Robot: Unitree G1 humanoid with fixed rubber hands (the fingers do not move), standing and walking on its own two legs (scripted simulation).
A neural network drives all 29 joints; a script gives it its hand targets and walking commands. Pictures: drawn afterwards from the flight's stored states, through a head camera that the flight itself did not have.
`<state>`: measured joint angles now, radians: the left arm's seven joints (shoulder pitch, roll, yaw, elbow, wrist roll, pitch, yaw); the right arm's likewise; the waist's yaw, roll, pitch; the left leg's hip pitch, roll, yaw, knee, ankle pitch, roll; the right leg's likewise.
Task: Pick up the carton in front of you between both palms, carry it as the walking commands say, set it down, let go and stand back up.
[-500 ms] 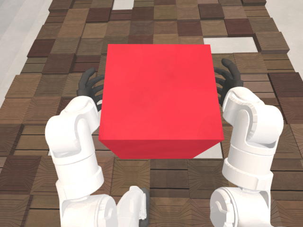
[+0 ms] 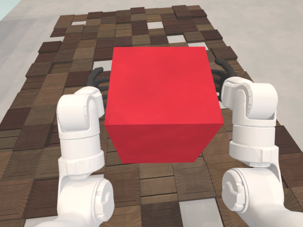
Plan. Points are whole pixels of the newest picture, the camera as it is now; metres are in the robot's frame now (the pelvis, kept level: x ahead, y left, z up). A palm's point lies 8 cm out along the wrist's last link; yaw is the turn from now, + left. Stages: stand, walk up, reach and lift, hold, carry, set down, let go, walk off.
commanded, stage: carry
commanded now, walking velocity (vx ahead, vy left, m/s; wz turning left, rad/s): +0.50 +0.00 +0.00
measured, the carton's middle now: (158, 111) +0.39 -0.01 +0.11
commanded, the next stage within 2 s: none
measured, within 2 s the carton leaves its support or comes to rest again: neither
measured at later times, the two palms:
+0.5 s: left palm (101, 65) +0.64 +0.18 +0.10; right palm (186, 59) +0.63 -0.12 +0.11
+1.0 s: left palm (108, 35) +0.73 +0.15 +0.16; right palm (190, 28) +0.75 -0.14 +0.16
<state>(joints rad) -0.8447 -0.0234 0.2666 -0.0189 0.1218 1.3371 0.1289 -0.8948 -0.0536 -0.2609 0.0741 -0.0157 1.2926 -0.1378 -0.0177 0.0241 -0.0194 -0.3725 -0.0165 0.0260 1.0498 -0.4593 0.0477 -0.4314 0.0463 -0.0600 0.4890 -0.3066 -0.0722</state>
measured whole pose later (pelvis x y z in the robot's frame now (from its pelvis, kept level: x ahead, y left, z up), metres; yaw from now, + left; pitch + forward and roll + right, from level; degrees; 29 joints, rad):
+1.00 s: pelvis +0.39 -0.01 +0.02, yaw +2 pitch +3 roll +2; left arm -0.65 -0.04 0.24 0.08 0.09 1.26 0.13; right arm -0.69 0.02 -0.22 0.12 -0.08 1.25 -0.12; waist 0.01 -0.01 -0.06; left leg -0.34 -0.02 -0.01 0.56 -0.27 -0.01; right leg -0.32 0.04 -0.02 0.42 -0.02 -0.08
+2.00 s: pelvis +0.38 +0.02 +0.02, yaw +2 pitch +1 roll +1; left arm -0.65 0.01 0.18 0.23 0.06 1.25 0.12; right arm -0.66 0.00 -0.19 0.24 -0.07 1.23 -0.12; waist 0.00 -0.02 -0.10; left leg -0.31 -0.06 0.00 0.56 -0.28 0.05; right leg -0.29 0.00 -0.01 0.43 -0.03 -0.04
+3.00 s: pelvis +0.39 +0.02 +0.02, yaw +2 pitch +1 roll +1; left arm -0.65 0.00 0.19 0.21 0.06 1.25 0.12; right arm -0.66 0.00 -0.19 0.22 -0.07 1.23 -0.12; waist 0.00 -0.02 -0.08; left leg -0.30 -0.07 0.00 0.56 -0.28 0.05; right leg -0.28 0.00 -0.01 0.43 -0.04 -0.04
